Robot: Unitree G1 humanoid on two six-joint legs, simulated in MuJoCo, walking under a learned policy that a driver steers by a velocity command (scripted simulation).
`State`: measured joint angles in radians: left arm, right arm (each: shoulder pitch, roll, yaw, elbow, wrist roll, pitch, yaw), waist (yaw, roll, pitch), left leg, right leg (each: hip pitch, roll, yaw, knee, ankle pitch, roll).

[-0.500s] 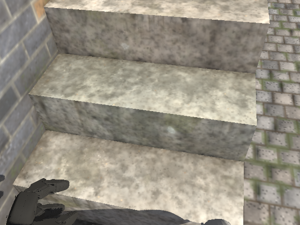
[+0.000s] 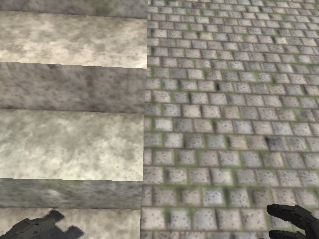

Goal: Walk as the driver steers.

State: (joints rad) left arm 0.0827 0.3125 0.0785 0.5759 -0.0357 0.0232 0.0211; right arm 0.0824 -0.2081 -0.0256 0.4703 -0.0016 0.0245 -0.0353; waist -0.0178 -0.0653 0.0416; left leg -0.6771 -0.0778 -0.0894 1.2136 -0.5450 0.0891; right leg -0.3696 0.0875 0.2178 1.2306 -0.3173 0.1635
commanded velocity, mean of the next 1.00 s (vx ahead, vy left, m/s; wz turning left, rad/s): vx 0.01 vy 0.00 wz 0.73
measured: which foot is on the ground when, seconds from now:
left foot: down 0.00-0.20, up 0.22-0.82, down 0.84-1.00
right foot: up 0.00-0.20, down 0.22-0.84, up 0.86-1.00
